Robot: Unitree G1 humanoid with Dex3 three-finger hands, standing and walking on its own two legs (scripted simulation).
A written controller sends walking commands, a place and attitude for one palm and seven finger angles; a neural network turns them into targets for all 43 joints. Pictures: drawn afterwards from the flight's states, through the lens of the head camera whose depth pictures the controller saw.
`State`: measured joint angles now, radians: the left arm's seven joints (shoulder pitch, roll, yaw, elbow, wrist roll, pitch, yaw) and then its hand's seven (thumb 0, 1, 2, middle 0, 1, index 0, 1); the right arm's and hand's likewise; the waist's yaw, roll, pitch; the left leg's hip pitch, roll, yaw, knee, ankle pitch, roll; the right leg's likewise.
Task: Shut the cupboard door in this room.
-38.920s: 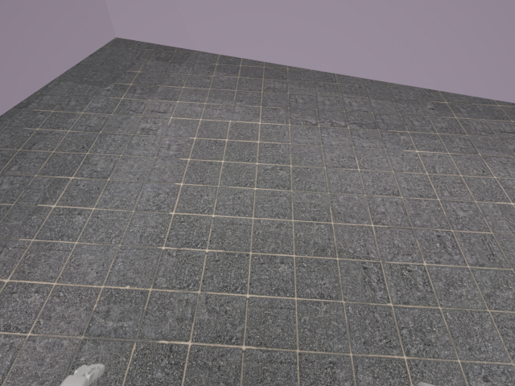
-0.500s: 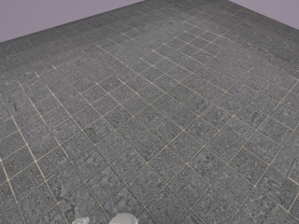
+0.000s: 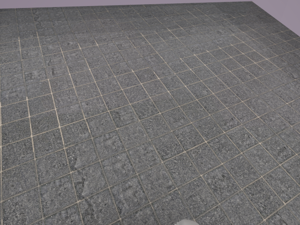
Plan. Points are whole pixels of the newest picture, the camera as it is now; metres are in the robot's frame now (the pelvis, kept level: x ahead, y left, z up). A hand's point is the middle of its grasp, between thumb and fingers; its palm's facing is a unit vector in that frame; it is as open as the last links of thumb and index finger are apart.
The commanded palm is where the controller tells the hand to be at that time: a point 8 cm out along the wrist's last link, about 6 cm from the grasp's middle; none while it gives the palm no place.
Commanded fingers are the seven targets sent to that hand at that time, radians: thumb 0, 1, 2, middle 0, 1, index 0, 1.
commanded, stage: turn or walk to find it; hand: left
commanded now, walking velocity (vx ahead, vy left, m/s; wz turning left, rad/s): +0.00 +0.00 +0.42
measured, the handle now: out of the picture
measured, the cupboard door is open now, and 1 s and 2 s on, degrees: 100 100 100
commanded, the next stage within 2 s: none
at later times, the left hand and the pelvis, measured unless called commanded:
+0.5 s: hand out of the picture +0.02 +0.14 -0.15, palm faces +0.25 -0.93 -0.26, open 7.3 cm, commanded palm none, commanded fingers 0.00 0.90 0.90 -0.20 -0.30 -0.20 -0.30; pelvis +0.00 -0.06 +0.00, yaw +13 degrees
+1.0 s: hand out of the picture -0.06 +0.20 -0.17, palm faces +0.47 -0.85 -0.22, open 7.3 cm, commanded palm none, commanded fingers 0.00 0.90 0.90 -0.20 -0.30 -0.20 -0.30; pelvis -0.02 -0.01 +0.00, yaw +25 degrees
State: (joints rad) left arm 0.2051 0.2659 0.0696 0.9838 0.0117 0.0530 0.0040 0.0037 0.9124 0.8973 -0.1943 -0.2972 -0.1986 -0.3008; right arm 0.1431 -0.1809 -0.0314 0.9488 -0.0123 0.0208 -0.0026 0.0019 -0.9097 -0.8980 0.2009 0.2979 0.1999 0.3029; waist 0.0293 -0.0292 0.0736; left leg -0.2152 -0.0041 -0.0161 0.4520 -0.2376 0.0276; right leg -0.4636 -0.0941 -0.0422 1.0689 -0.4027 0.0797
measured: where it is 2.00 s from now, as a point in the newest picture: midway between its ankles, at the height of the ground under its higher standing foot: outside the picture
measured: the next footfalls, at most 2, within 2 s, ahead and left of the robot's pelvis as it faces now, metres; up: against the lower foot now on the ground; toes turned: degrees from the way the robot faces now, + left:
right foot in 0.22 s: +0.04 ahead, -0.14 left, +0.00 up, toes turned +1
left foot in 0.72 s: -0.03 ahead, +0.08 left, +0.00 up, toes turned +24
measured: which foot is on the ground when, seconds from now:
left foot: down 0.00-0.22, up 0.24-0.70, down 0.72-1.00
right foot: up 0.00-0.20, down 0.22-0.72, up 0.74-1.00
